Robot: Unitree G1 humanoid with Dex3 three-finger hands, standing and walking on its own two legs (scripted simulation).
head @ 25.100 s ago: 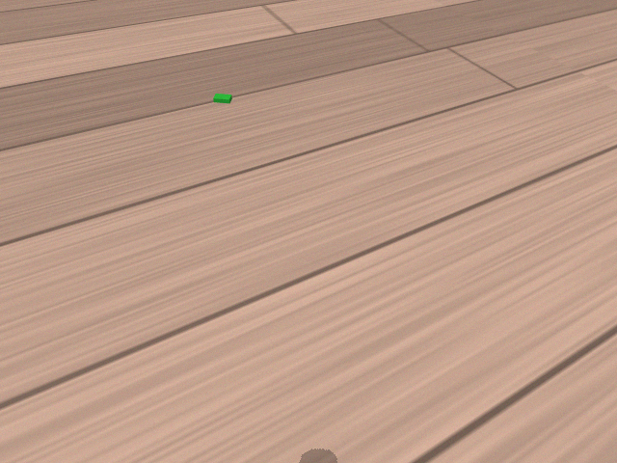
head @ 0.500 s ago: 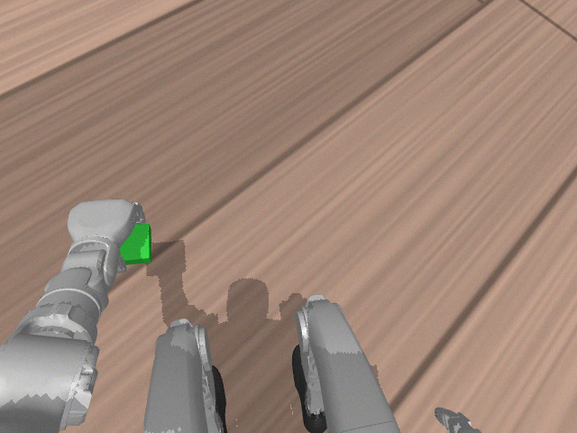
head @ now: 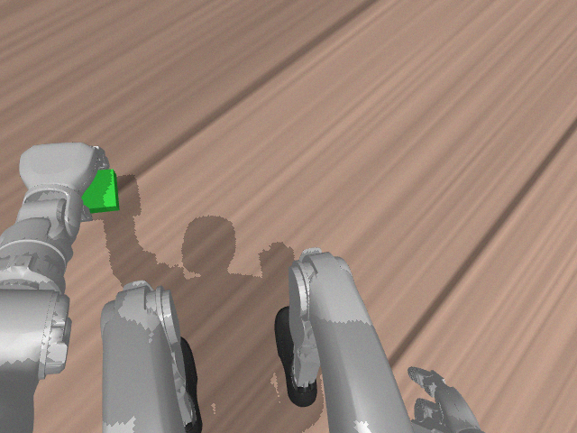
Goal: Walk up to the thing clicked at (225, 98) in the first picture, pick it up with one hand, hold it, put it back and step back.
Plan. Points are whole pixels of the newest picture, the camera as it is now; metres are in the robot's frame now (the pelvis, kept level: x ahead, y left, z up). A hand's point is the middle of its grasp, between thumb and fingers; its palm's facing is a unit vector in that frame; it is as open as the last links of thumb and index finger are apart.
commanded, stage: crouch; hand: left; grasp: from above
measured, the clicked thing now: (80, 193) +0.47 +0.22 -0.21
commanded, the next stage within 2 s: lower in 0.74 s
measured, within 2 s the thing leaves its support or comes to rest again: rests again in 1.88 s
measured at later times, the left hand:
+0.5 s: hand (91, 193) +0.48 +0.22 -0.24, palm faces -0.47 -0.01 -0.88, open 8.9 cm
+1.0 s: hand (95, 194) +0.49 +0.22 -0.28, palm faces -0.49 -0.01 -0.87, open 8.8 cm
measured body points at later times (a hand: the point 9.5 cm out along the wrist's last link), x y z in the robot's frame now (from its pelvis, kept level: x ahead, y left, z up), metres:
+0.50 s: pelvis -0.01 +0.00 -0.06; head +0.24 +0.04 +0.31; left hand +0.50 +0.21 -0.19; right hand +0.00 -0.28 -0.17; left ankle +0.07 +0.12 -0.38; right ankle +0.09 -0.13 -0.38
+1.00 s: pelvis -0.01 +0.00 -0.09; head +0.25 +0.05 +0.28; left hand +0.51 +0.22 -0.23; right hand +0.00 -0.28 -0.18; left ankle +0.07 +0.12 -0.38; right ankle +0.09 -0.13 -0.38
